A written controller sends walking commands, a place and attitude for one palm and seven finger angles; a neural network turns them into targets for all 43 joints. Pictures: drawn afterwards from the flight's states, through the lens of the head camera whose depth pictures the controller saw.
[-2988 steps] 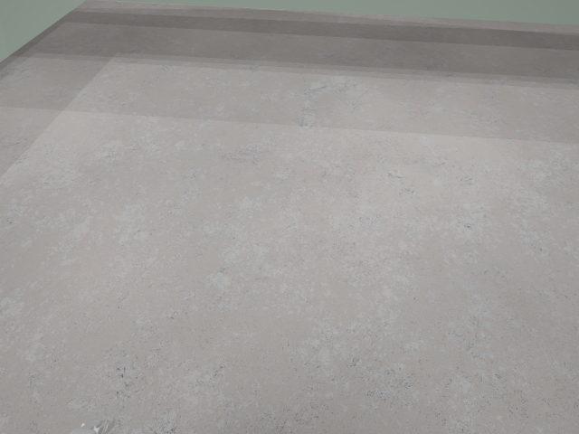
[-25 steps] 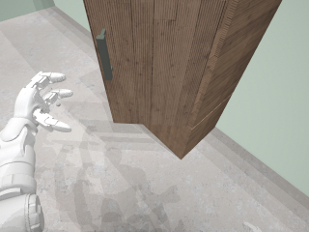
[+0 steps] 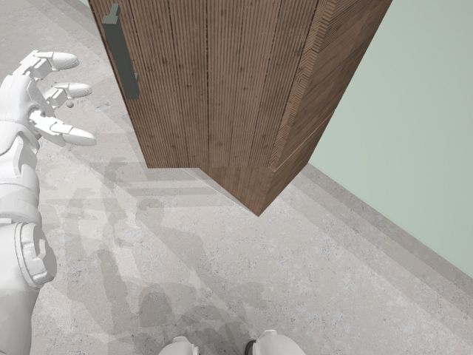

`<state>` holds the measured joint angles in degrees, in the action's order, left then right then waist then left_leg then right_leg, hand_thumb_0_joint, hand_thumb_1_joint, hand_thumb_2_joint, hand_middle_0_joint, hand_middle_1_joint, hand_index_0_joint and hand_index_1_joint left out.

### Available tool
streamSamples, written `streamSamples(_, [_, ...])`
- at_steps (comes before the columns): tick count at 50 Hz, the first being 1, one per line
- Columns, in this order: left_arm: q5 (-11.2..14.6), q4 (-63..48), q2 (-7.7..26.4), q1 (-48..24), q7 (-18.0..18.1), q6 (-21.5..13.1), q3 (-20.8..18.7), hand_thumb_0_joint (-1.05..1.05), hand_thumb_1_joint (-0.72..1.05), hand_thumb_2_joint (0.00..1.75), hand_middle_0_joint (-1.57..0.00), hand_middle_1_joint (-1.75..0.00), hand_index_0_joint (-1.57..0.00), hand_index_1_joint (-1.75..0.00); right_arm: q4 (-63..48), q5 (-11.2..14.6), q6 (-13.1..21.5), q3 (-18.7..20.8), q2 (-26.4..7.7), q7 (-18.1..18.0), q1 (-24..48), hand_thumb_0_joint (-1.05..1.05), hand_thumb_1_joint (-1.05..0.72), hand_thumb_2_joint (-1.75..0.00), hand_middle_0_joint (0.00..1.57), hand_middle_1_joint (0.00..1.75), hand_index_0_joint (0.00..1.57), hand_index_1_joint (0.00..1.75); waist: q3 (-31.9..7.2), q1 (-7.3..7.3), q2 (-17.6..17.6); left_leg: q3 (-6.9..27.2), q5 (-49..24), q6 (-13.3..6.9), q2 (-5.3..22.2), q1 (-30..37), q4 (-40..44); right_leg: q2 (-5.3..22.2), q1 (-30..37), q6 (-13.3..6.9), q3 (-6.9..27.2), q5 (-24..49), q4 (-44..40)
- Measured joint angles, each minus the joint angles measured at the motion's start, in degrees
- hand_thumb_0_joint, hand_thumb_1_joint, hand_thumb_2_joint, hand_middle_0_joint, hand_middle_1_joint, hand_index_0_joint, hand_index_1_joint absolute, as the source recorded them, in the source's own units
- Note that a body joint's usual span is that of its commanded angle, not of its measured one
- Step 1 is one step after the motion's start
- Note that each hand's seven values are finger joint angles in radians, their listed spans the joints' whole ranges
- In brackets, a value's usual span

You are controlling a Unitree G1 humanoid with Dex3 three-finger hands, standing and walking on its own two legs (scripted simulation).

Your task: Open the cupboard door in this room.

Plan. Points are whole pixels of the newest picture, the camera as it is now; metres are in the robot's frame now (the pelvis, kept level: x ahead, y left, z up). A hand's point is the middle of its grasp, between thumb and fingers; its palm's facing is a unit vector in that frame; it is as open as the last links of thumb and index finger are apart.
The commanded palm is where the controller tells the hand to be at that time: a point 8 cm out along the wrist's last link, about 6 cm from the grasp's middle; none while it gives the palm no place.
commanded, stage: move the hooked fingers beside the handle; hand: left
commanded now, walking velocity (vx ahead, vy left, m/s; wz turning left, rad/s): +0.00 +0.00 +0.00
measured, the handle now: (124, 55) +0.61 +0.17 +0.11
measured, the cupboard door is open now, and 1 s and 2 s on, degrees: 45 45 45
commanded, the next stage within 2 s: slide the fingers in behind the handle in 1.46 s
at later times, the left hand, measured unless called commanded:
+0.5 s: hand (84, 69) +0.56 +0.23 +0.12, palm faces -0.02 -1.00 +0.01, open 14.0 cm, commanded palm +0.54 +0.27 +0.11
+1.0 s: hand (88, 80) +0.54 +0.22 +0.11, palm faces -0.02 -1.00 +0.01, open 14.0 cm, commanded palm +0.53 +0.27 +0.11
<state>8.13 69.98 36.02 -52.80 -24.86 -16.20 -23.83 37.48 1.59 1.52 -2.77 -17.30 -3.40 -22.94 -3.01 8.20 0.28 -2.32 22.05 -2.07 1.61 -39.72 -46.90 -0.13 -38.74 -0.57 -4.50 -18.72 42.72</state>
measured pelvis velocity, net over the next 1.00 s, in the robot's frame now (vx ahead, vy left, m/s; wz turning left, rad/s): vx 0.02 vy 0.00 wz -0.01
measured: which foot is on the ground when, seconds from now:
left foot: down 0.00-1.00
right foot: down 0.00-1.00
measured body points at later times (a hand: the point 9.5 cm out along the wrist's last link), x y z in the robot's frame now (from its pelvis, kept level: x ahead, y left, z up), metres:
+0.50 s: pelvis +0.02 +0.00 +0.00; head +0.16 +0.02 +0.42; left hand +0.56 +0.28 +0.12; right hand -0.04 -0.27 -0.10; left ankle +0.00 +0.09 -0.70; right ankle +0.02 -0.12 -0.70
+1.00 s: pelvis +0.02 +0.00 +0.00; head +0.14 +0.03 +0.43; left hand +0.54 +0.27 +0.12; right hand +0.02 -0.27 -0.11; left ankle +0.00 +0.09 -0.70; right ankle +0.02 -0.12 -0.70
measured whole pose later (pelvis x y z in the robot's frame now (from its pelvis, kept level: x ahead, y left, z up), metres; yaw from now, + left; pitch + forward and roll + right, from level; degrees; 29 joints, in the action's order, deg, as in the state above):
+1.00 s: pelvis +0.02 +0.00 +0.00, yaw -1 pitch +19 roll -4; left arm 4.6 73.3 37.5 -59.4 -20.7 -15.6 -24.4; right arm 34.9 0.1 -4.2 -2.9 -16.2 -1.1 -23.1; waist -4.8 10.8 1.2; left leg -1.5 24.6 -2.0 2.6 -43.9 -49.3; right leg -1.3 -41.9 -0.5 -5.0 -20.2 43.0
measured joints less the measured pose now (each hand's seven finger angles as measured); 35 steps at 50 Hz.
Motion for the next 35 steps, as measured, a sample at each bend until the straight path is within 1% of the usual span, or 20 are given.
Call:
streamSamples(9, [-2.84,3.53,3.39,-5.36,1.71,0.26,-2.41,-0.01,-0.50,0.30,-0.30,-1.20,-0.30,-1.20,-0.43,-0.95,-2.14,-0.03,-0.04,0.77,-2.62,0.01,-0.91,-0.89,0.20,0.30,0.21,0.30,-0.33,2.81,0.25,-0.49,0.78,0.03,0.77,-3.10,-1.08,-0.74,-3.19,0.00,0.55,-0.13,0.49])
streamSamples(19, [-5.15,5.90,7.61,-8.90,2.33,1.33,-4.19,-0.01,-0.50,0.30,-0.30,-1.20,-0.30,-1.20,-1.63,-1.47,-4.41,-0.49,0.30,1.30,-4.44,0.01,-0.91,-0.89,0.20,0.30,0.21,0.30,-0.36,4.70,0.75,-0.46,1.56,0.14,1.55,-5.27,-1.72,-1.54,-5.07,-0.08,0.59,-0.26,0.18])
streamSamples(23, [-4.99,6.47,8.54,-10.40,1.86,1.37,-3.93,-0.01,-0.50,0.31,-0.30,-1.20,-0.30,-1.20,-1.62,-1.69,-4.94,-0.51,0.41,1.45,-4.66,0.01,-0.91,-0.89,0.20,0.30,0.21,0.30,-0.48,4.86,0.87,-0.26,1.83,0.17,1.70,-6.05,-1.97,-1.70,-5.64,-0.09,0.43,-0.36,0.04])
streamSamples(26, [-4.74,5.51,8.38,-9.50,1.21,1.71,-4.29,-0.01,-0.50,0.31,-0.30,-1.20,-0.30,-1.20,-1.99,-1.76,-5.50,-0.41,0.47,1.62,-4.89,0.01,-0.91,-0.89,0.20,0.30,0.21,0.30,-0.88,4.70,0.88,-0.41,1.99,0.16,1.81,-6.11,-1.77,-1.83,-5.73,-0.06,0.60,-0.38,-0.27])
streamSamples(31, [-3.99,2.84,6.85,-5.99,0.82,1.68,-5.20,-0.01,-0.50,0.31,-0.30,-1.20,-0.30,-1.20,-2.79,-1.77,-6.37,-0.07,0.60,2.07,-4.90,0.01,-0.91,-0.89,0.20,0.30,0.21,0.30,-1.28,4.01,0.84,-0.70,2.34,0.10,1.94,-5.24,-1.36,-2.00,-4.94,0.05,0.92,-0.52,-0.79])
streamSamples(35, [-3.37,-0.46,4.64,-3.20,1.38,1.02,-4.87,-0.01,-0.50,0.31,-0.30,-1.20,-0.30,-1.20,-3.05,-1.69,-6.74,0.38,0.86,2.41,-4.51,0.01,-0.91,-0.89,0.20,0.30,0.21,0.30,-1.62,3.17,0.87,-0.49,2.54,0.13,1.87,-4.36,-1.15,-1.98,-3.89,0.10,0.76,-0.71,-1.19])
